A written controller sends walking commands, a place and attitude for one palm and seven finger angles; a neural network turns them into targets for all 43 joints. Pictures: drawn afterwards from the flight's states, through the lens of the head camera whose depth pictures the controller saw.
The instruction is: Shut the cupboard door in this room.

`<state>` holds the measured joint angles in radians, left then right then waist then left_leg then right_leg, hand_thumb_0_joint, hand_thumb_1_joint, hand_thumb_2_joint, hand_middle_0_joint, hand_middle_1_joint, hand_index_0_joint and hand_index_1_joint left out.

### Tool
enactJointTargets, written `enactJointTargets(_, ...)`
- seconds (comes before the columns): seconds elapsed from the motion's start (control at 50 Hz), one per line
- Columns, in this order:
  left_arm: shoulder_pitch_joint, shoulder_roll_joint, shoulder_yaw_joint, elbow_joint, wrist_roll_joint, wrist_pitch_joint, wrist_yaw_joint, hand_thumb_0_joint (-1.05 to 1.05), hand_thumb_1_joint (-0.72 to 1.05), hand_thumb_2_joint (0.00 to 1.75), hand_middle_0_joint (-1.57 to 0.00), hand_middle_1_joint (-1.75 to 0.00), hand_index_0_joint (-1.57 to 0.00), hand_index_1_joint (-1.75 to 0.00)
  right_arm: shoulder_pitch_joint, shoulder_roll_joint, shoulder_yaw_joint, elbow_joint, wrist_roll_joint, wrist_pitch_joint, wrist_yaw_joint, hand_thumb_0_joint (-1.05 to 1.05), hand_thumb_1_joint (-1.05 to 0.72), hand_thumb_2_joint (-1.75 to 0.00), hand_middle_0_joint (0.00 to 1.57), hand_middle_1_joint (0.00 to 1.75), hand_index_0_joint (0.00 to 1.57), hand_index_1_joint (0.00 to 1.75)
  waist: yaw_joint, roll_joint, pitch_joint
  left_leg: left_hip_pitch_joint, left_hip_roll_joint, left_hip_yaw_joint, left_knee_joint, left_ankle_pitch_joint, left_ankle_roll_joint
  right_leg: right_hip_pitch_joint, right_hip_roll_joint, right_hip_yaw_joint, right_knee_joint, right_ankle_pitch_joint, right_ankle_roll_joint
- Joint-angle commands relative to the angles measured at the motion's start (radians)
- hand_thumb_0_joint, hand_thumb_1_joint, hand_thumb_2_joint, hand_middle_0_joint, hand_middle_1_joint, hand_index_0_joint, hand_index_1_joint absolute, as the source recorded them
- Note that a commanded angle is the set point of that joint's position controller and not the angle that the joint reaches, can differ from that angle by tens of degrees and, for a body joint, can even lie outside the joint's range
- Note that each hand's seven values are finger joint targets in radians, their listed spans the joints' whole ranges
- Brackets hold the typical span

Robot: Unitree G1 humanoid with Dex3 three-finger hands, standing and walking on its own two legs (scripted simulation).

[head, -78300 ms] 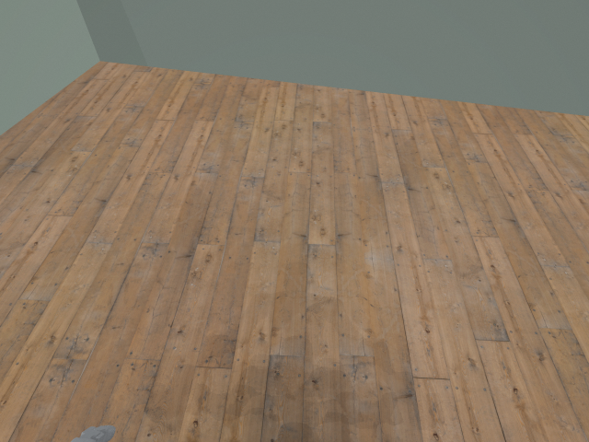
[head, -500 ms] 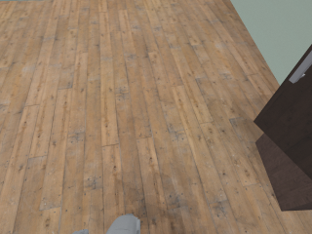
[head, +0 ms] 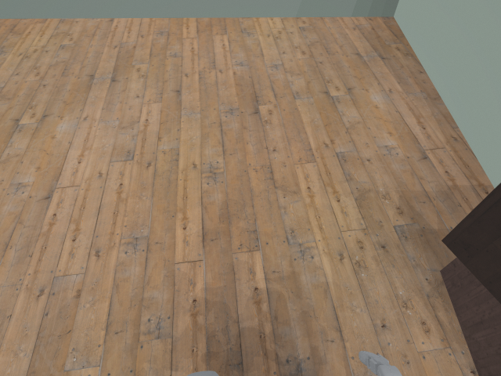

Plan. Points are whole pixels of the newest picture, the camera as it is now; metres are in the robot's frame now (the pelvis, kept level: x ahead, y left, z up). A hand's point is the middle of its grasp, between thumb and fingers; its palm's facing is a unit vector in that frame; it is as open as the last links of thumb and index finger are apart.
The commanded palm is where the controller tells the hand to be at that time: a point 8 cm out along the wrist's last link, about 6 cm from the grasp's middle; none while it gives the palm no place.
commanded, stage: turn to face it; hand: left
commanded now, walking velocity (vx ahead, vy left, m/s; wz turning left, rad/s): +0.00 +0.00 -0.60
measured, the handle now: out of the picture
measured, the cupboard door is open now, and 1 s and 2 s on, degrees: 26 26 26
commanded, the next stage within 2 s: take the last steps up to it in 1.62 s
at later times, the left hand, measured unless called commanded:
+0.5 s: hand (176, 306) +0.24 +0.18 -0.13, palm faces -0.32 -0.91 -0.28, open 7.4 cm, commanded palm none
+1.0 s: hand (194, 312) +0.24 +0.15 -0.16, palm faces -0.53 -0.83 -0.21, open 7.4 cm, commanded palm none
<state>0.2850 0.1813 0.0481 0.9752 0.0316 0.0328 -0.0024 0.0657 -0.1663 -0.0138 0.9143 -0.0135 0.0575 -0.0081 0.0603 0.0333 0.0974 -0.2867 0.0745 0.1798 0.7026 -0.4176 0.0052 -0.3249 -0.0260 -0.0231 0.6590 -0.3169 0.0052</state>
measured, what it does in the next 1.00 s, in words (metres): steps on the spot, turning right: right foot, then left foot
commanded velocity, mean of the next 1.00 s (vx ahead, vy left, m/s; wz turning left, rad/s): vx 0.00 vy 0.00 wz -0.60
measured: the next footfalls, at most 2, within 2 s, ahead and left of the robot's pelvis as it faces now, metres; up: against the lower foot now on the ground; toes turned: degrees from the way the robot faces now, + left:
right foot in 0.54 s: +0.03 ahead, -0.12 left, +0.00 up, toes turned -25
left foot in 0.94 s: +0.17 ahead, +0.11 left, +0.00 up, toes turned -32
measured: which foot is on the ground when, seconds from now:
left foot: down 0.00-0.54, up 0.56-0.92, down 0.94-1.00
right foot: down 0.00-0.20, up 0.22-0.52, down 0.54-0.94, up 0.96-1.00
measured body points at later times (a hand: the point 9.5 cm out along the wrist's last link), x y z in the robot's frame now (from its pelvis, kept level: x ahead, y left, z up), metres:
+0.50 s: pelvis +0.03 +0.01 +0.01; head +0.09 +0.00 +0.46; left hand +0.26 +0.23 -0.11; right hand -0.04 -0.25 -0.13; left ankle +0.02 +0.14 -0.72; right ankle +0.00 -0.10 -0.69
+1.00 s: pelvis +0.06 +0.03 +0.01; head +0.11 +0.02 +0.45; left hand +0.27 +0.20 -0.15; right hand +0.00 -0.24 -0.12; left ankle +0.13 +0.13 -0.72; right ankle -0.01 -0.09 -0.70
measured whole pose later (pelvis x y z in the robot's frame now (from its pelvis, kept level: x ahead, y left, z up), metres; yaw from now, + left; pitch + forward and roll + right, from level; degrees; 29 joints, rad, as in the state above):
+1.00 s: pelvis +0.06 +0.03 +0.01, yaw -35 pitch +1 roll -1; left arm 0.18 0.24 0.08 0.88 0.02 0.08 -0.02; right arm 0.16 -0.22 -0.02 0.84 -0.03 0.02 -0.02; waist 0.01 -0.03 0.09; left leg -0.31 0.06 0.03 0.61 -0.32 -0.02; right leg -0.42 0.06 0.10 0.83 -0.47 0.02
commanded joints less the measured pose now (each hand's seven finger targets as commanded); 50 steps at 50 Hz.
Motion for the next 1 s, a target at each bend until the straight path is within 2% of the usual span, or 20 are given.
enactJointTargets(0.0, 0.061, 0.219, 0.065, -0.054, 0.003, -0.024, 0.028, 0.00, 0.90, 0.90, -0.20, -0.30, -0.20, -0.30, 0.000, -0.119, -0.056, -0.094, 0.009, -0.017, -0.017, 0.00, -0.90, -0.90, 0.20, 0.30, 0.20, 0.30, -0.005, -0.357, -0.123, -0.226, -0.059, -0.167, 0.340, -0.174, -0.029, 0.205, -0.266, 0.469, -0.311, 0.587, -0.234)
enactJointTargets(0.08, 0.008, 0.210, 0.081, -0.080, 0.004, -0.012, 0.040, 0.00, 0.90, 0.90, -0.20, -0.30, -0.20, -0.30, 0.033, -0.097, -0.048, -0.081, 0.019, -0.037, -0.022, 0.00, -0.90, -0.90, 0.20, 0.30, 0.20, 0.30, -0.018, -0.207, -0.211, -0.179, -0.041, -0.195, 0.119, -0.124, -0.040, 0.309, -0.222, 0.368, -0.199, 0.705, -0.195)
enactJointTargets(0.14, -0.083, 0.200, 0.080, -0.103, -0.012, 0.003, 0.028, 0.00, 0.90, 0.90, -0.20, -0.30, -0.20, -0.30, 0.187, -0.100, -0.047, -0.033, 0.015, -0.045, -0.031, 0.00, -0.90, -0.90, 0.20, 0.30, 0.20, 0.30, -0.094, -0.150, -0.190, 0.111, -0.057, -0.155, -0.268, 0.176, -0.044, 0.087, -0.126, 0.313, -0.134, 0.486, -0.101)
enactJointTargets(0.16, -0.093, 0.151, 0.069, -0.126, -0.023, 0.009, 0.019, 0.00, 0.90, 0.90, -0.20, -0.30, -0.20, -0.30, 0.212, -0.169, -0.055, -0.030, 0.004, -0.057, -0.035, 0.00, -0.90, -0.90, 0.20, 0.30, 0.20, 0.30, -0.099, 0.041, -0.183, 0.235, 0.083, -0.294, -0.392, 0.239, -0.005, -0.077, -0.020, 0.225, -0.039, 0.247, -0.038)
enactJointTargets(0.18, -0.103, 0.107, 0.056, -0.150, -0.024, 0.010, 0.006, 0.00, 0.90, 0.90, -0.20, -0.30, -0.20, -0.30, 0.226, -0.246, -0.072, -0.046, -0.007, -0.056, -0.035, 0.00, -0.90, -0.90, 0.20, 0.30, 0.20, 0.30, -0.101, 0.292, -0.152, 0.227, 0.312, -0.505, -0.447, 0.357, 0.099, -0.196, 0.069, 0.086, 0.156, -0.194, 0.020)
enactJointTargets(0.2, -0.112, 0.133, 0.059, -0.164, -0.013, 0.012, 0.000, 0.00, 0.90, 0.90, -0.20, -0.30, -0.20, -0.30, 0.219, -0.268, -0.067, -0.061, -0.019, -0.052, -0.035, 0.00, -0.90, -0.90, 0.20, 0.30, 0.20, 0.30, -0.103, 0.216, -0.112, 0.126, 0.387, -0.532, -0.443, 0.317, 0.183, -0.195, 0.044, 0.081, 0.310, -0.278, 0.024)
enactJointTargets(0.3, -0.191, 0.125, 0.047, -0.148, -0.014, 0.023, -0.027, 0.00, 0.90, 0.90, -0.20, -0.30, -0.20, -0.30, 0.206, -0.226, -0.055, -0.064, -0.021, -0.060, -0.046, 0.00, -0.90, -0.90, 0.20, 0.30, 0.20, 0.30, -0.081, 0.142, -0.091, 0.264, 0.243, -0.225, -0.293, 0.876, 0.133, -0.246, 0.007, 0.018, 0.391, -0.173, 0.046)
enactJointTargets(0.4, -0.260, 0.126, 0.029, -0.183, -0.013, 0.021, -0.035, 0.00, 0.90, 0.90, -0.20, -0.30, -0.20, -0.30, 0.262, -0.260, -0.068, -0.042, -0.018, -0.055, -0.037, 0.00, -0.90, -0.90, 0.20, 0.30, 0.20, 0.30, -0.109, 0.182, -0.129, 0.298, 0.256, -0.133, -0.248, 0.905, 0.108, -0.119, 0.023, -0.047, 0.150, -0.111, 0.020)
enactJointTargets(0.46, -0.223, 0.145, 0.029, -0.183, -0.014, 0.016, -0.034, 0.00, 0.90, 0.90, -0.20, -0.30, -0.20, -0.30, 0.228, -0.284, -0.072, -0.052, -0.015, -0.050, -0.028, 0.00, -0.90, -0.90, 0.20, 0.30, 0.20, 0.30, -0.078, 0.174, -0.131, 0.240, 0.264, -0.099, -0.197, 0.848, 0.074, 0.008, 0.035, -0.066, -0.010, -0.030, -0.003)
enactJointTargets(0.5, -0.080, 0.209, 0.043, -0.146, -0.009, 0.001, -0.025, 0.00, 0.90, 0.90, -0.20, -0.30, -0.20, -0.30, 0.190, -0.278, -0.074, -0.071, -0.001, -0.048, -0.016, 0.00, -0.90, -0.90, 0.20, 0.30, 0.20, 0.30, 0.001, 0.053, -0.175, 0.068, 0.212, -0.029, 0.026, 0.664, -0.002, 0.285, -0.010, -0.015, -0.227, 0.250, -0.036)
enactJointTargets(0.52, -0.002, 0.317, 0.064, -0.127, -0.001, -0.012, -0.010, 0.00, 0.90, 0.90, -0.20, -0.30, -0.20, -0.30, 0.167, -0.205, -0.059, -0.114, 0.008, -0.045, -0.010, 0.00, -0.90, -0.90, 0.20, 0.30, 0.20, 0.30, 0.028, -0.247, -0.220, -0.208, 0.061, 0.038, 0.278, 0.082, -0.069, 0.479, -0.266, 0.307, -0.273, 0.616, -0.140)
enactJointTargets(0.54, 0.026, 0.354, 0.065, -0.114, -0.019, -0.013, 0.002, 0.00, 0.90, 0.90, -0.20, -0.30, -0.20, -0.30, 0.129, -0.211, -0.053, -0.137, 0.008, -0.030, -0.018, 0.00, -0.90, -0.90, 0.20, 0.30, 0.20, 0.30, 0.034, -0.255, -0.195, -0.285, 0.006, -0.091, 0.438, -0.255, -0.082, 0.382, -0.393, 0.421, -0.267, 0.814, -0.251)
enactJointTargets(0.58, -0.077, 0.310, 0.065, -0.159, -0.016, -0.001, 0.024, 0.00, 0.90, 0.90, -0.20, -0.30, -0.20, -0.30, 0.098, -0.206, -0.053, -0.130, 0.006, -0.020, -0.026, 0.00, -0.90, -0.90, 0.20, 0.30, 0.20, 0.30, -0.004, -0.240, -0.149, -0.344, 0.040, -0.205, 0.534, -0.161, -0.075, 0.286, -0.318, 0.423, -0.289, 0.555, -0.252)
enactJointTargets(0.62, -0.183, 0.266, 0.048, -0.198, -0.013, -0.002, 0.021, 0.00, 0.90, 0.90, -0.20, -0.30, -0.20, -0.30, 0.141, -0.196, -0.051, -0.101, 0.001, -0.014, -0.015, 0.00, -0.90, -0.90, 0.20, 0.30, 0.20, 0.30, -0.070, -0.173, -0.139, -0.265, 0.047, -0.187, 0.486, -0.032, -0.091, 0.185, -0.222, 0.271, -0.285, 0.479, -0.196)
enactJointTargets(0.82, -0.136, 0.271, 0.075, -0.196, -0.002, -0.003, 0.006, 0.00, 0.90, 0.90, -0.20, -0.30, -0.20, -0.30, 0.121, -0.162, -0.055, -0.130, 0.009, -0.030, -0.015, 0.00, -0.90, -0.90, 0.20, 0.30, 0.20, 0.30, -0.057, -0.216, -0.154, -0.126, -0.039, -0.164, 0.097, -0.019, -0.082, 0.131, -0.165, 0.391, -0.258, 0.413, -0.185)
enactJointTargets(0.88, -0.183, 0.243, 0.073, -0.201, -0.012, 0.005, 0.006, 0.00, 0.90, 0.90, -0.20, -0.30, -0.20, -0.30, 0.230, -0.171, -0.055, -0.099, 0.014, -0.047, -0.023, 0.00, -0.90, -0.90, 0.20, 0.30, 0.20, 0.30, -0.117, -0.180, -0.174, 0.109, -0.042, -0.171, -0.232, 0.165, -0.067, 0.000, -0.104, 0.383, -0.166, 0.336, -0.104)
enactJointTargets(0.9, -0.165, 0.191, 0.063, -0.216, -0.023, 0.011, 0.001, 0.00, 0.90, 0.90, -0.20, -0.30, -0.20, -0.30, 0.259, -0.238, -0.062, -0.093, 0.004, -0.062, -0.028, 0.00, -0.90, -0.90, 0.20, 0.30, 0.20, 0.30, -0.122, 0.016, -0.199, 0.229, 0.101, -0.310, -0.377, 0.175, -0.021, -0.122, 0.004, 0.288, -0.052, 0.151, -0.047)
enactJointTargets(0.92, -0.133, 0.139, 0.053, -0.231, -0.027, 0.012, -0.011, 0.00, 0.90, 0.90, -0.20, -0.30, -0.20, -0.30, 0.248, -0.335, -0.079, -0.111, -0.011, -0.062, -0.030, 0.00, -0.90, -0.90, 0.20, 0.30, 0.20, 0.30, -0.108, 0.298, -0.177, 0.263, 0.357, -0.550, -0.443, 0.264, 0.093, -0.269, 0.116, 0.111, 0.182, -0.255, 0.015)
enactJointTargets(0.94, -0.161, 0.168, 0.055, -0.246, -0.015, 0.006, -0.018, 0.00, 0.90, 0.90, -0.20, -0.30, -0.20, -0.30, 0.240, -0.342, -0.076, -0.136, -0.018, -0.055, -0.033, 0.00, -0.90, -0.90, 0.20, 0.30, 0.20, 0.30, -0.119, 0.196, -0.130, 0.119, 0.430, -0.576, -0.442, 0.250, 0.173, -0.239, 0.058, 0.083, 0.363, -0.296, 0.024)
enactJointTargets(0.98, -0.154, 0.184, 0.067, -0.204, -0.004, 0.012, -0.029, 0.00, 0.90, 0.90, -0.20, -0.30, -0.20, -0.30, 0.173, -0.274, -0.056, -0.140, -0.021, -0.066, -0.037, 0.00, -0.90, -0.90, 0.20, 0.30, 0.20, 0.30, -0.074, 0.191, -0.125, 0.122, 0.322, -0.424, -0.386, 0.502, 0.140, -0.252, 0.025, 0.072, 0.522, -0.220, 0.041)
